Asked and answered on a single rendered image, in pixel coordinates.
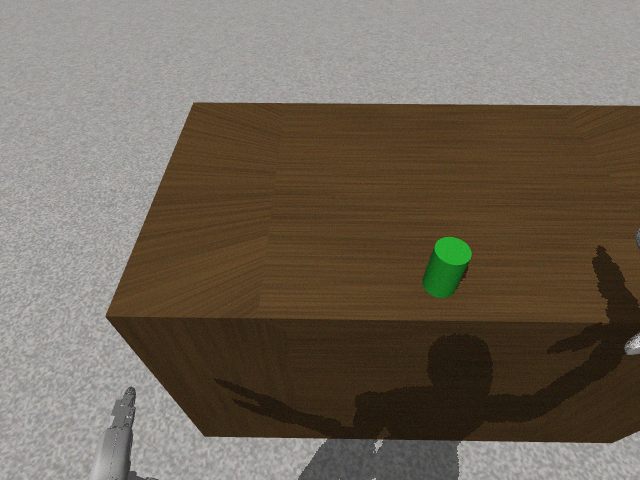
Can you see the can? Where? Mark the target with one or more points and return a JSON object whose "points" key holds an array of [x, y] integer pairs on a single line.
{"points": [[446, 266]]}

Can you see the right robot hand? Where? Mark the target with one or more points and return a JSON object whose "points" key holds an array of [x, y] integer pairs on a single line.
{"points": [[632, 346]]}

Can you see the left robot hand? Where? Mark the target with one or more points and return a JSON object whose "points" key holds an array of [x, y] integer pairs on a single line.
{"points": [[112, 455]]}

